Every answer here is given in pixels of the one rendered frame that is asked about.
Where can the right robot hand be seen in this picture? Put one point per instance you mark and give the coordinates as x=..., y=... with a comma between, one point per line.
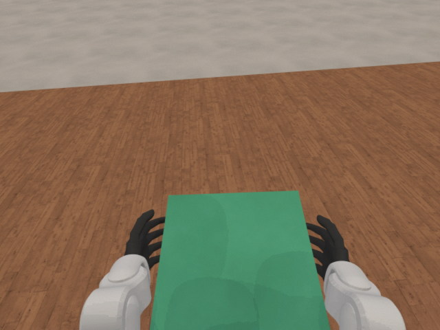
x=332, y=244

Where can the left robot hand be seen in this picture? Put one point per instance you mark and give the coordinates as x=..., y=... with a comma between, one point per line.
x=140, y=238

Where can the carton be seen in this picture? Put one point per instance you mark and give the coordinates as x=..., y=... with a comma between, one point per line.
x=237, y=261

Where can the robot left forearm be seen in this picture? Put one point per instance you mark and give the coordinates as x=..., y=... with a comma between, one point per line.
x=123, y=294

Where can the robot right forearm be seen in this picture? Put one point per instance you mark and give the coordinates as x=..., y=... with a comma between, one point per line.
x=355, y=302

